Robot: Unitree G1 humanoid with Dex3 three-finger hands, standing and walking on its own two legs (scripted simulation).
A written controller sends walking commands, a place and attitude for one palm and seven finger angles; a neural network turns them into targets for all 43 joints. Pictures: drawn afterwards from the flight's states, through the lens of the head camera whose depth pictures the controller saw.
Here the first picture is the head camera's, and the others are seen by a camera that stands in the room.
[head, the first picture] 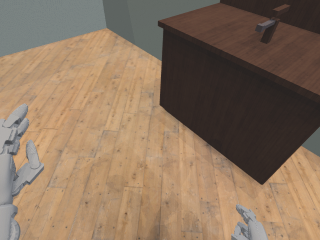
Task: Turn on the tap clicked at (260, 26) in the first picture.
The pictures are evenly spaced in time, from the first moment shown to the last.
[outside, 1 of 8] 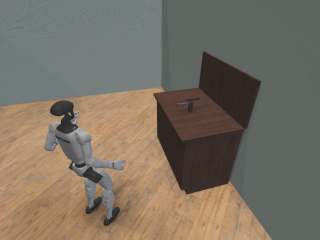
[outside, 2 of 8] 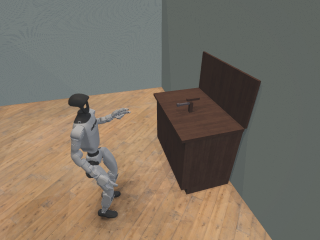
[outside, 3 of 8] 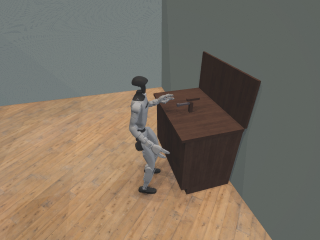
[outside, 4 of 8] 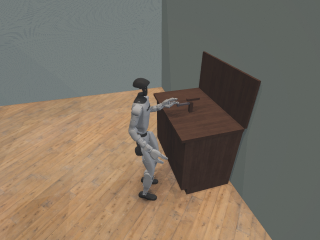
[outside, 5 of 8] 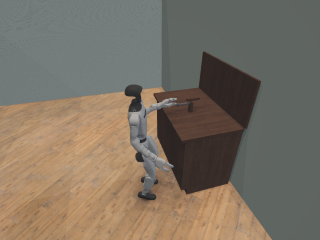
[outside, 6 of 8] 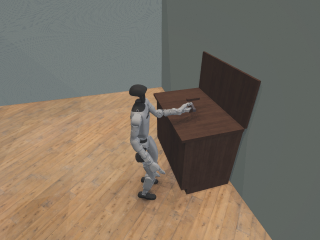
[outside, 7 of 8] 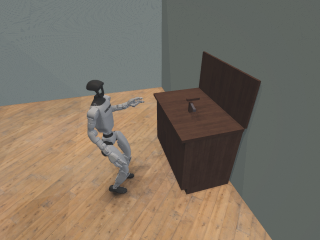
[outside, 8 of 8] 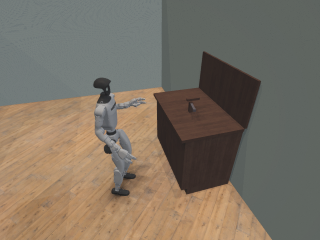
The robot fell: no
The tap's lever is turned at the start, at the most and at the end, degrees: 0 79 79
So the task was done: yes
